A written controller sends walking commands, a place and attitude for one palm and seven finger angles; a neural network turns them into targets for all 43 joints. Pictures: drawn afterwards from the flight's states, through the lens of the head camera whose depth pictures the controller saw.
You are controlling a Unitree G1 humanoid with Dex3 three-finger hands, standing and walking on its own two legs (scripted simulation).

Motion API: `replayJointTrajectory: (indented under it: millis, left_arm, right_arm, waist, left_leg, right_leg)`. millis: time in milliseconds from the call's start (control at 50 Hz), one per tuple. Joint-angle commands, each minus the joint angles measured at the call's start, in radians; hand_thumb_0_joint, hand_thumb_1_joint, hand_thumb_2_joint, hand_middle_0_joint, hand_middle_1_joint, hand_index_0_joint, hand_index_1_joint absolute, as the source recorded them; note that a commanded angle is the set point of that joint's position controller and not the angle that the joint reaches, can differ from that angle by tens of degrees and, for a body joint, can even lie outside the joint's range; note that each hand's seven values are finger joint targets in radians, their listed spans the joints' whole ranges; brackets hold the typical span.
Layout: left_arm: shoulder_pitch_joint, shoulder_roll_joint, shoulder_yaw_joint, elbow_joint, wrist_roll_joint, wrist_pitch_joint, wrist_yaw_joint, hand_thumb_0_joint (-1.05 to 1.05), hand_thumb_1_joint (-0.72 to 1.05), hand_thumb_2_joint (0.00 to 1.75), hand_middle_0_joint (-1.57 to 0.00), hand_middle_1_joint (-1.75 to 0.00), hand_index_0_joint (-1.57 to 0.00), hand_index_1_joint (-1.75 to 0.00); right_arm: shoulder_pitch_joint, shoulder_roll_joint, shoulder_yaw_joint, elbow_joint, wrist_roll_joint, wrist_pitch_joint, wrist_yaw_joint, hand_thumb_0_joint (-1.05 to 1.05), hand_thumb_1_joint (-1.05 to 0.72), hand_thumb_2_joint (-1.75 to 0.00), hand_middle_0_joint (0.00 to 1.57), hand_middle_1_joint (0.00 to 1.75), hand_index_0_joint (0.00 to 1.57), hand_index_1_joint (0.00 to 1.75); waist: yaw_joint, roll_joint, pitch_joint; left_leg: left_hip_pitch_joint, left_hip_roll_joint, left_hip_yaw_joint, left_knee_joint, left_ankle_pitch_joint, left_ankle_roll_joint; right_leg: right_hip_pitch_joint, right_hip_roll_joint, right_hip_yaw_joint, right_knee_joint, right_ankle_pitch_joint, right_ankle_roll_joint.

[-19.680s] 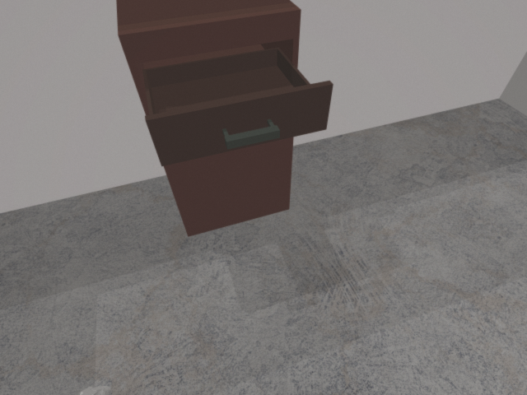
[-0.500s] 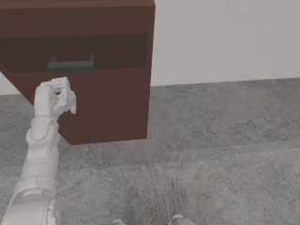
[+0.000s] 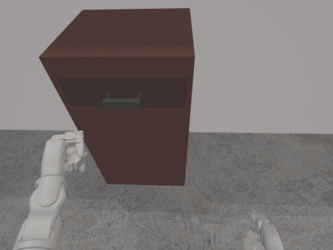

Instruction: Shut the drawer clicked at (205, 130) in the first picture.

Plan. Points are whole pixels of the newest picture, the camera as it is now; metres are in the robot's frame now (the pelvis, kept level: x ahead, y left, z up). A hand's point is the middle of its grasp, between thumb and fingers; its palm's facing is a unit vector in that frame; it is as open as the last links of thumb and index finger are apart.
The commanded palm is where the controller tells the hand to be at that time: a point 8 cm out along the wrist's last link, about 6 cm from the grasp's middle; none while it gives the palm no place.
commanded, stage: draw the hand back to the body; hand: left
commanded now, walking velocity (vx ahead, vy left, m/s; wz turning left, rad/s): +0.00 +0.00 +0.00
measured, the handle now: (122, 99) +0.61 +0.22 -0.01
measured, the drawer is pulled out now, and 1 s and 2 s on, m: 0.00 0.00 0.00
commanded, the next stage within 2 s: step back with the hand held close in 0.62 s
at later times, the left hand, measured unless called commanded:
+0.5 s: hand (34, 192) +0.17 +0.23 +0.17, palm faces +0.40 -0.81 -0.43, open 3.2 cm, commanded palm +0.13 +0.27 +0.18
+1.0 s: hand (33, 194) +0.18 +0.24 +0.16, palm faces +0.30 -0.82 -0.49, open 3.2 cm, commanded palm +0.11 +0.29 +0.18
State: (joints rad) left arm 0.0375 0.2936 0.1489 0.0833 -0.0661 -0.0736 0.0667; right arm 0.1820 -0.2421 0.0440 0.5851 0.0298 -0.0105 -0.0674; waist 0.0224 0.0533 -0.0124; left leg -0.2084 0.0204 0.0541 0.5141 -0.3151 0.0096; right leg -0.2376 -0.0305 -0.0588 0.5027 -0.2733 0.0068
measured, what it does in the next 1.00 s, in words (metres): stands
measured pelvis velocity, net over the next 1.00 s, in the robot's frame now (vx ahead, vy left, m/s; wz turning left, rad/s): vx -0.02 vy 0.01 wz -0.01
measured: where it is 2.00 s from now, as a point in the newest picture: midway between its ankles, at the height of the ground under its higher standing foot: outside the picture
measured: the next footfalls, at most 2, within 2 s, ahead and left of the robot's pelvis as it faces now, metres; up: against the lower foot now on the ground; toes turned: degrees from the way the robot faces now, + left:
none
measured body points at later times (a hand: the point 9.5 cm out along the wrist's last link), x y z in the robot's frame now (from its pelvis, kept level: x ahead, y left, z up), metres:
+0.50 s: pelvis +0.00 -0.01 +0.01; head -0.02 -0.04 +0.46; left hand +0.14 +0.27 +0.19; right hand +0.19 -0.23 -0.08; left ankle -0.03 +0.11 -0.74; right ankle -0.01 -0.12 -0.74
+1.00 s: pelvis -0.02 +0.01 +0.01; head +0.00 -0.01 +0.46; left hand +0.15 +0.28 +0.18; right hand +0.15 -0.24 -0.08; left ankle -0.03 +0.11 -0.74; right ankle -0.01 -0.12 -0.74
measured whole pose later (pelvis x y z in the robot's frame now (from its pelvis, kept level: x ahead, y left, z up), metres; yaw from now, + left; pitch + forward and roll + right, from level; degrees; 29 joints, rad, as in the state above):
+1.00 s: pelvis -0.02 +0.01 +0.01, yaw -1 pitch +0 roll -1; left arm 0.60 0.36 0.33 -0.50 -0.04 -0.18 0.10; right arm 0.18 -0.24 -0.01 0.58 -0.01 -0.03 -0.07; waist 0.00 0.05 0.03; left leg -0.19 0.02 0.07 0.43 -0.24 0.02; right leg -0.21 -0.03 -0.05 0.38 -0.17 0.02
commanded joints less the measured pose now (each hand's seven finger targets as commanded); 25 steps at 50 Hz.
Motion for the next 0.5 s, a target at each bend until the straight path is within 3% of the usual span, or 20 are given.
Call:
replayJointTrajectory:
  millis: [0, 60, 140, 220, 320, 380, 420, 480]
  left_arm:
    - [-0.165, 0.180, 0.097, -0.343, 0.006, -0.062, 0.038, 0.00, 0.90, 0.90, -1.40, -1.60, -1.40, -1.60]
    - [-0.058, 0.164, 0.102, -0.419, 0.006, -0.060, 0.037, 0.00, 0.90, 0.90, -1.40, -1.60, -1.40, -1.60]
    - [0.080, 0.172, 0.142, -0.485, 0.002, -0.056, 0.035, 0.00, 0.90, 0.90, -1.40, -1.60, -1.40, -1.60]
    - [0.176, 0.185, 0.175, -0.604, 0.006, -0.062, 0.037, 0.00, 0.90, 0.90, -1.40, -1.60, -1.40, -1.60]
    - [0.301, 0.200, 0.215, -0.707, 0.005, -0.075, 0.041, 0.00, 0.90, 0.90, -1.40, -1.60, -1.40, -1.60]
    - [0.397, 0.210, 0.251, -0.753, 0.006, -0.084, 0.048, 0.00, 0.90, 0.90, -1.40, -1.60, -1.40, -1.60]
    - [0.437, 0.215, 0.264, -0.777, 0.005, -0.088, 0.048, 0.00, 0.90, 0.90, -1.40, -1.60, -1.40, -1.60]
    - [0.415, 0.173, 0.231, -0.713, 0.010, -0.085, 0.048, 0.00, 0.90, 0.90, -1.40, -1.60, -1.40, -1.60]
  right_arm:
    - [-0.105, -0.106, -0.036, -0.137, -0.009, -0.068, -0.015, 0.00, -0.90, -0.90, 0.20, 0.30, 0.20, 0.30]
    - [-0.109, -0.098, -0.038, -0.136, -0.017, -0.081, -0.011, 0.00, -0.90, -0.90, 0.20, 0.30, 0.20, 0.30]
    - [-0.118, -0.097, -0.043, -0.132, -0.026, -0.086, -0.006, 0.00, -0.90, -0.90, 0.20, 0.30, 0.20, 0.30]
    - [-0.126, -0.089, -0.045, -0.136, -0.030, -0.098, -0.001, 0.00, -0.90, -0.90, 0.20, 0.30, 0.20, 0.30]
    - [-0.126, -0.085, -0.050, -0.139, -0.034, -0.127, -0.003, 0.00, -0.90, -0.90, 0.20, 0.30, 0.20, 0.30]
    - [-0.117, -0.081, -0.056, -0.139, -0.034, -0.146, -0.008, 0.00, -0.90, -0.90, 0.20, 0.30, 0.20, 0.30]
    - [-0.118, -0.079, -0.058, -0.138, -0.032, -0.155, -0.011, 0.00, -0.90, -0.90, 0.20, 0.30, 0.20, 0.30]
    - [-0.109, -0.083, -0.060, -0.119, -0.033, -0.159, -0.015, 0.00, -0.90, -0.90, 0.20, 0.30, 0.20, 0.30]
  waist:
    - [0.004, 0.008, -0.135]
    - [0.009, 0.024, -0.125]
    - [0.019, -0.047, -0.086]
    - [0.027, 0.021, -0.075]
    - [0.035, -0.007, -0.037]
    - [0.045, 0.000, -0.053]
    - [0.046, -0.024, -0.025]
    - [0.032, -0.054, 0.044]
  left_leg:
    - [0.099, -0.006, -0.036, -0.139, 0.259, 0.017]
    - [0.134, -0.006, -0.028, -0.153, 0.306, 0.016]
    - [0.128, -0.005, -0.026, -0.163, 0.304, 0.021]
    - [0.132, -0.008, -0.026, -0.164, 0.312, 0.017]
    - [0.129, -0.007, -0.028, -0.160, 0.282, 0.019]
    - [0.137, -0.005, -0.021, -0.149, 0.292, 0.021]
    - [0.126, -0.002, -0.026, -0.150, 0.269, 0.018]
    - [0.111, -0.002, -0.022, -0.151, 0.219, 0.025]
  right_leg:
    - [0.148, 0.023, 0.017, -0.114, 0.221, -0.035]
    - [0.174, 0.024, 0.017, -0.130, 0.264, -0.032]
    - [0.194, 0.024, 0.019, -0.151, 0.271, -0.027]
    - [0.202, 0.023, 0.022, -0.157, 0.268, -0.027]
    - [0.181, 0.026, 0.022, -0.176, 0.233, -0.023]
    - [0.183, 0.024, 0.025, -0.171, 0.248, -0.021]
    - [0.169, 0.028, 0.027, -0.179, 0.222, -0.021]
    - [0.119, 0.026, 0.027, -0.198, 0.163, -0.017]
